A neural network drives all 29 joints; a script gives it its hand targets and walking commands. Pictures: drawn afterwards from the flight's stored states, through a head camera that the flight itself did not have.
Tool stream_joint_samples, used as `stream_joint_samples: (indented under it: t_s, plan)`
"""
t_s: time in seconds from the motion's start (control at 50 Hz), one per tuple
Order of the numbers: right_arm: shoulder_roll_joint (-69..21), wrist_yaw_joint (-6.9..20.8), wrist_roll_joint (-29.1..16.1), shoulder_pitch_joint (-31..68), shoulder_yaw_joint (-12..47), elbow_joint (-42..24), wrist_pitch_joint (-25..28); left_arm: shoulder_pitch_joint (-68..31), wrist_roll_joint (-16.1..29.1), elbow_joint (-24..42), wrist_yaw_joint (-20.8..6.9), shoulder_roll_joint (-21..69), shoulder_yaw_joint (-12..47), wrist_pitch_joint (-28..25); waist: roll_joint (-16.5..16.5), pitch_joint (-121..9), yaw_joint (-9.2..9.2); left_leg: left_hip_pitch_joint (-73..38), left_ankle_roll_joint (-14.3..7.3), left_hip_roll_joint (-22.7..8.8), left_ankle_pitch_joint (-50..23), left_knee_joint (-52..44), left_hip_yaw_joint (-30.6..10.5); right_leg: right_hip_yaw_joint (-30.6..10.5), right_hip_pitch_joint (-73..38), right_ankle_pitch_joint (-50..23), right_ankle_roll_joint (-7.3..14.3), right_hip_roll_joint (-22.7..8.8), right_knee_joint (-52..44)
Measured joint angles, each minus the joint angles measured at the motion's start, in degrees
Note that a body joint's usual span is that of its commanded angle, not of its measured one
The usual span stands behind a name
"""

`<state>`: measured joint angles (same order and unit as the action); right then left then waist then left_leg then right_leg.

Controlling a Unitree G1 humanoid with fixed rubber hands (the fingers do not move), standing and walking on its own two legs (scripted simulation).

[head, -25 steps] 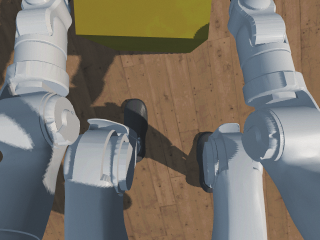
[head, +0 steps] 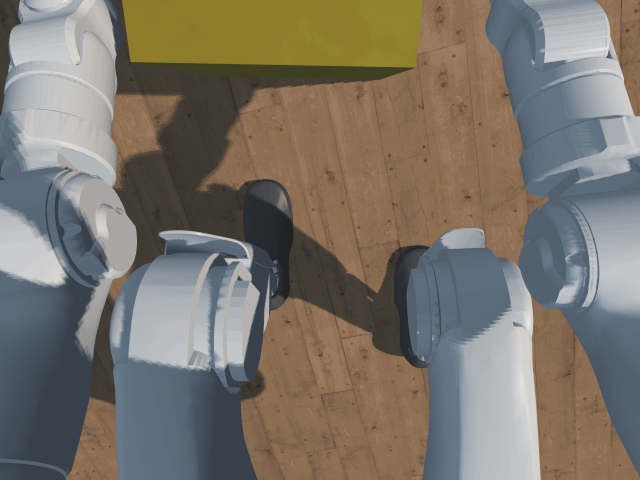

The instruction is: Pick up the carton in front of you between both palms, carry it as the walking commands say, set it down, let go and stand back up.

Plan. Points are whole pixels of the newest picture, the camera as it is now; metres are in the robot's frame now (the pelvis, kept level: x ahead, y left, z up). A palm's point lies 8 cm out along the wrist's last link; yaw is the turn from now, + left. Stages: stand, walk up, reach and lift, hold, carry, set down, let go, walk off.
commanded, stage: set down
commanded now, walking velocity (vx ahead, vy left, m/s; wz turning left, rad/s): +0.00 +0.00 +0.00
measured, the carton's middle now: out of the picture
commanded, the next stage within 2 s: let go in 1.16 s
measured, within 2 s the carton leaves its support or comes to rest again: neither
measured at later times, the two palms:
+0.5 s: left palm out of the picture +0.53 +0.29 -0.06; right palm out of the picture +0.59 -0.08 -0.05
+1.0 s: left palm out of the picture +0.53 +0.30 +0.09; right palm out of the picture +0.59 -0.09 +0.09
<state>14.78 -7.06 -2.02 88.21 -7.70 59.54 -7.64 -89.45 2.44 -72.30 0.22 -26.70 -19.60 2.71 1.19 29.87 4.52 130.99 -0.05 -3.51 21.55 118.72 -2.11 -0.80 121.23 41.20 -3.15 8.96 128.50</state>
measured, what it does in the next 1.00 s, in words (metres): rises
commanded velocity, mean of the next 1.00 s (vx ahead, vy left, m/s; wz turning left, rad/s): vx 0.00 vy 0.00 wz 0.00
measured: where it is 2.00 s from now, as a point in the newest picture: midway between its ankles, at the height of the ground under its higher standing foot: (345, 296)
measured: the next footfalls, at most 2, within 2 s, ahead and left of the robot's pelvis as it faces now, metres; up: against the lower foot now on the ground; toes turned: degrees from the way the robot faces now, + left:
none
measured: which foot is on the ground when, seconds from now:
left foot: down 0.00-1.00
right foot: down 0.00-1.00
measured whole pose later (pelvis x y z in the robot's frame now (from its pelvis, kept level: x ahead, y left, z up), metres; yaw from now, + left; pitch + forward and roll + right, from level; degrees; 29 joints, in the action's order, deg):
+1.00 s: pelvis +0.03 +0.01 +0.19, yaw +2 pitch +47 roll -4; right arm 13.7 -5.6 -2.9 68.5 -13.9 46.3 -12.9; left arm -68.5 0.6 -49.0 -0.6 -20.1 -18.3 12.1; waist 1.7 -2.0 3.0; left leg 111.1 -0.7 -0.5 16.9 80.5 -2.1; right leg -1.0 102.0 32.4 -2.2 4.3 86.9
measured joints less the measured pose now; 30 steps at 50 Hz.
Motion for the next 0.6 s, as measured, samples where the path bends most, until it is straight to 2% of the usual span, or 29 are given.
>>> stream_joint_samples:
  t_s: [0.1, 0.2, 0.3, 0.36, 0.5, 0.6]
  plan:
    - [4.24, -0.54, -7.38, -0.59, 5.99, -1.33, 0.8, 0.89, 6.11, 1.21, 1.24, -2.41, 4.32, -1.79, 0.31, -0.24, -0.45, 0.8, -0.69, -0.54, 0.19, 0.26, 0.69, -0.52, 0.96, -0.05, -0.31, 0.0, 0.21]
    - [4.69, -1.38, -10.04, -1.6, 7.6, -5.1, -0.21, 1.79, 7.98, 5.1, 1.36, -2.3, 5.48, -0.85, 0.86, -2.04, -0.57, 0.91, -0.65, -0.28, -0.16, -0.26, 0.68, -0.42, 1.08, -0.26, -0.18, -0.33, -0.17]
    - [2.99, -2.9, -8.62, -3.26, 4.96, -8.56, -2.72, 3.63, 7.1, 10.7, 1.38, -1.03, 5.8, 2.42, 1.67, -5.95, -0.21, -0.47, 0.18, 0.82, -0.74, -2.92, -0.11, 0.5, -0.38, -0.69, 0.79, -1.38, -2.81]
    - [1.69, -3.2, -6.71, -3.94, 2.23, -8.03, -4.35, 4.98, 5.87, 12.15, 1.22, -0.28, 5.69, 4.55, 1.83, -9.49, -0.08, -1.86, 0.58, 1.46, -0.94, -5.59, -0.67, 1.1, -1.89, -1.08, 1.35, -2.0, -5.8]
    - [-0.17, -1.55, -2.41, -6.55, -3.77, -4.2, -4.42, 8.01, 1.6, 10.74, 0.26, 1.89, 3.64, 5.71, 1.33, -19.27, -0.28, -3.73, 0.45, 2.04, -1.29, -12.48, -1.31, 1.59, -3.97, -2.48, 1.43, -2.7, -14.0]
    - [-0.44, -0.74, -1.61, -9.54, -4.63, -5.71, -3.89, 10.42, -0.36, 12.33, 0.3, 3.49, 1.92, 5.7, 0.93, -23.29, -0.48, -5.34, -0.16, 1.88, -1.38, -16.71, -0.78, 0.92, -5.45, -3.41, 0.92, -2.77, -18.92]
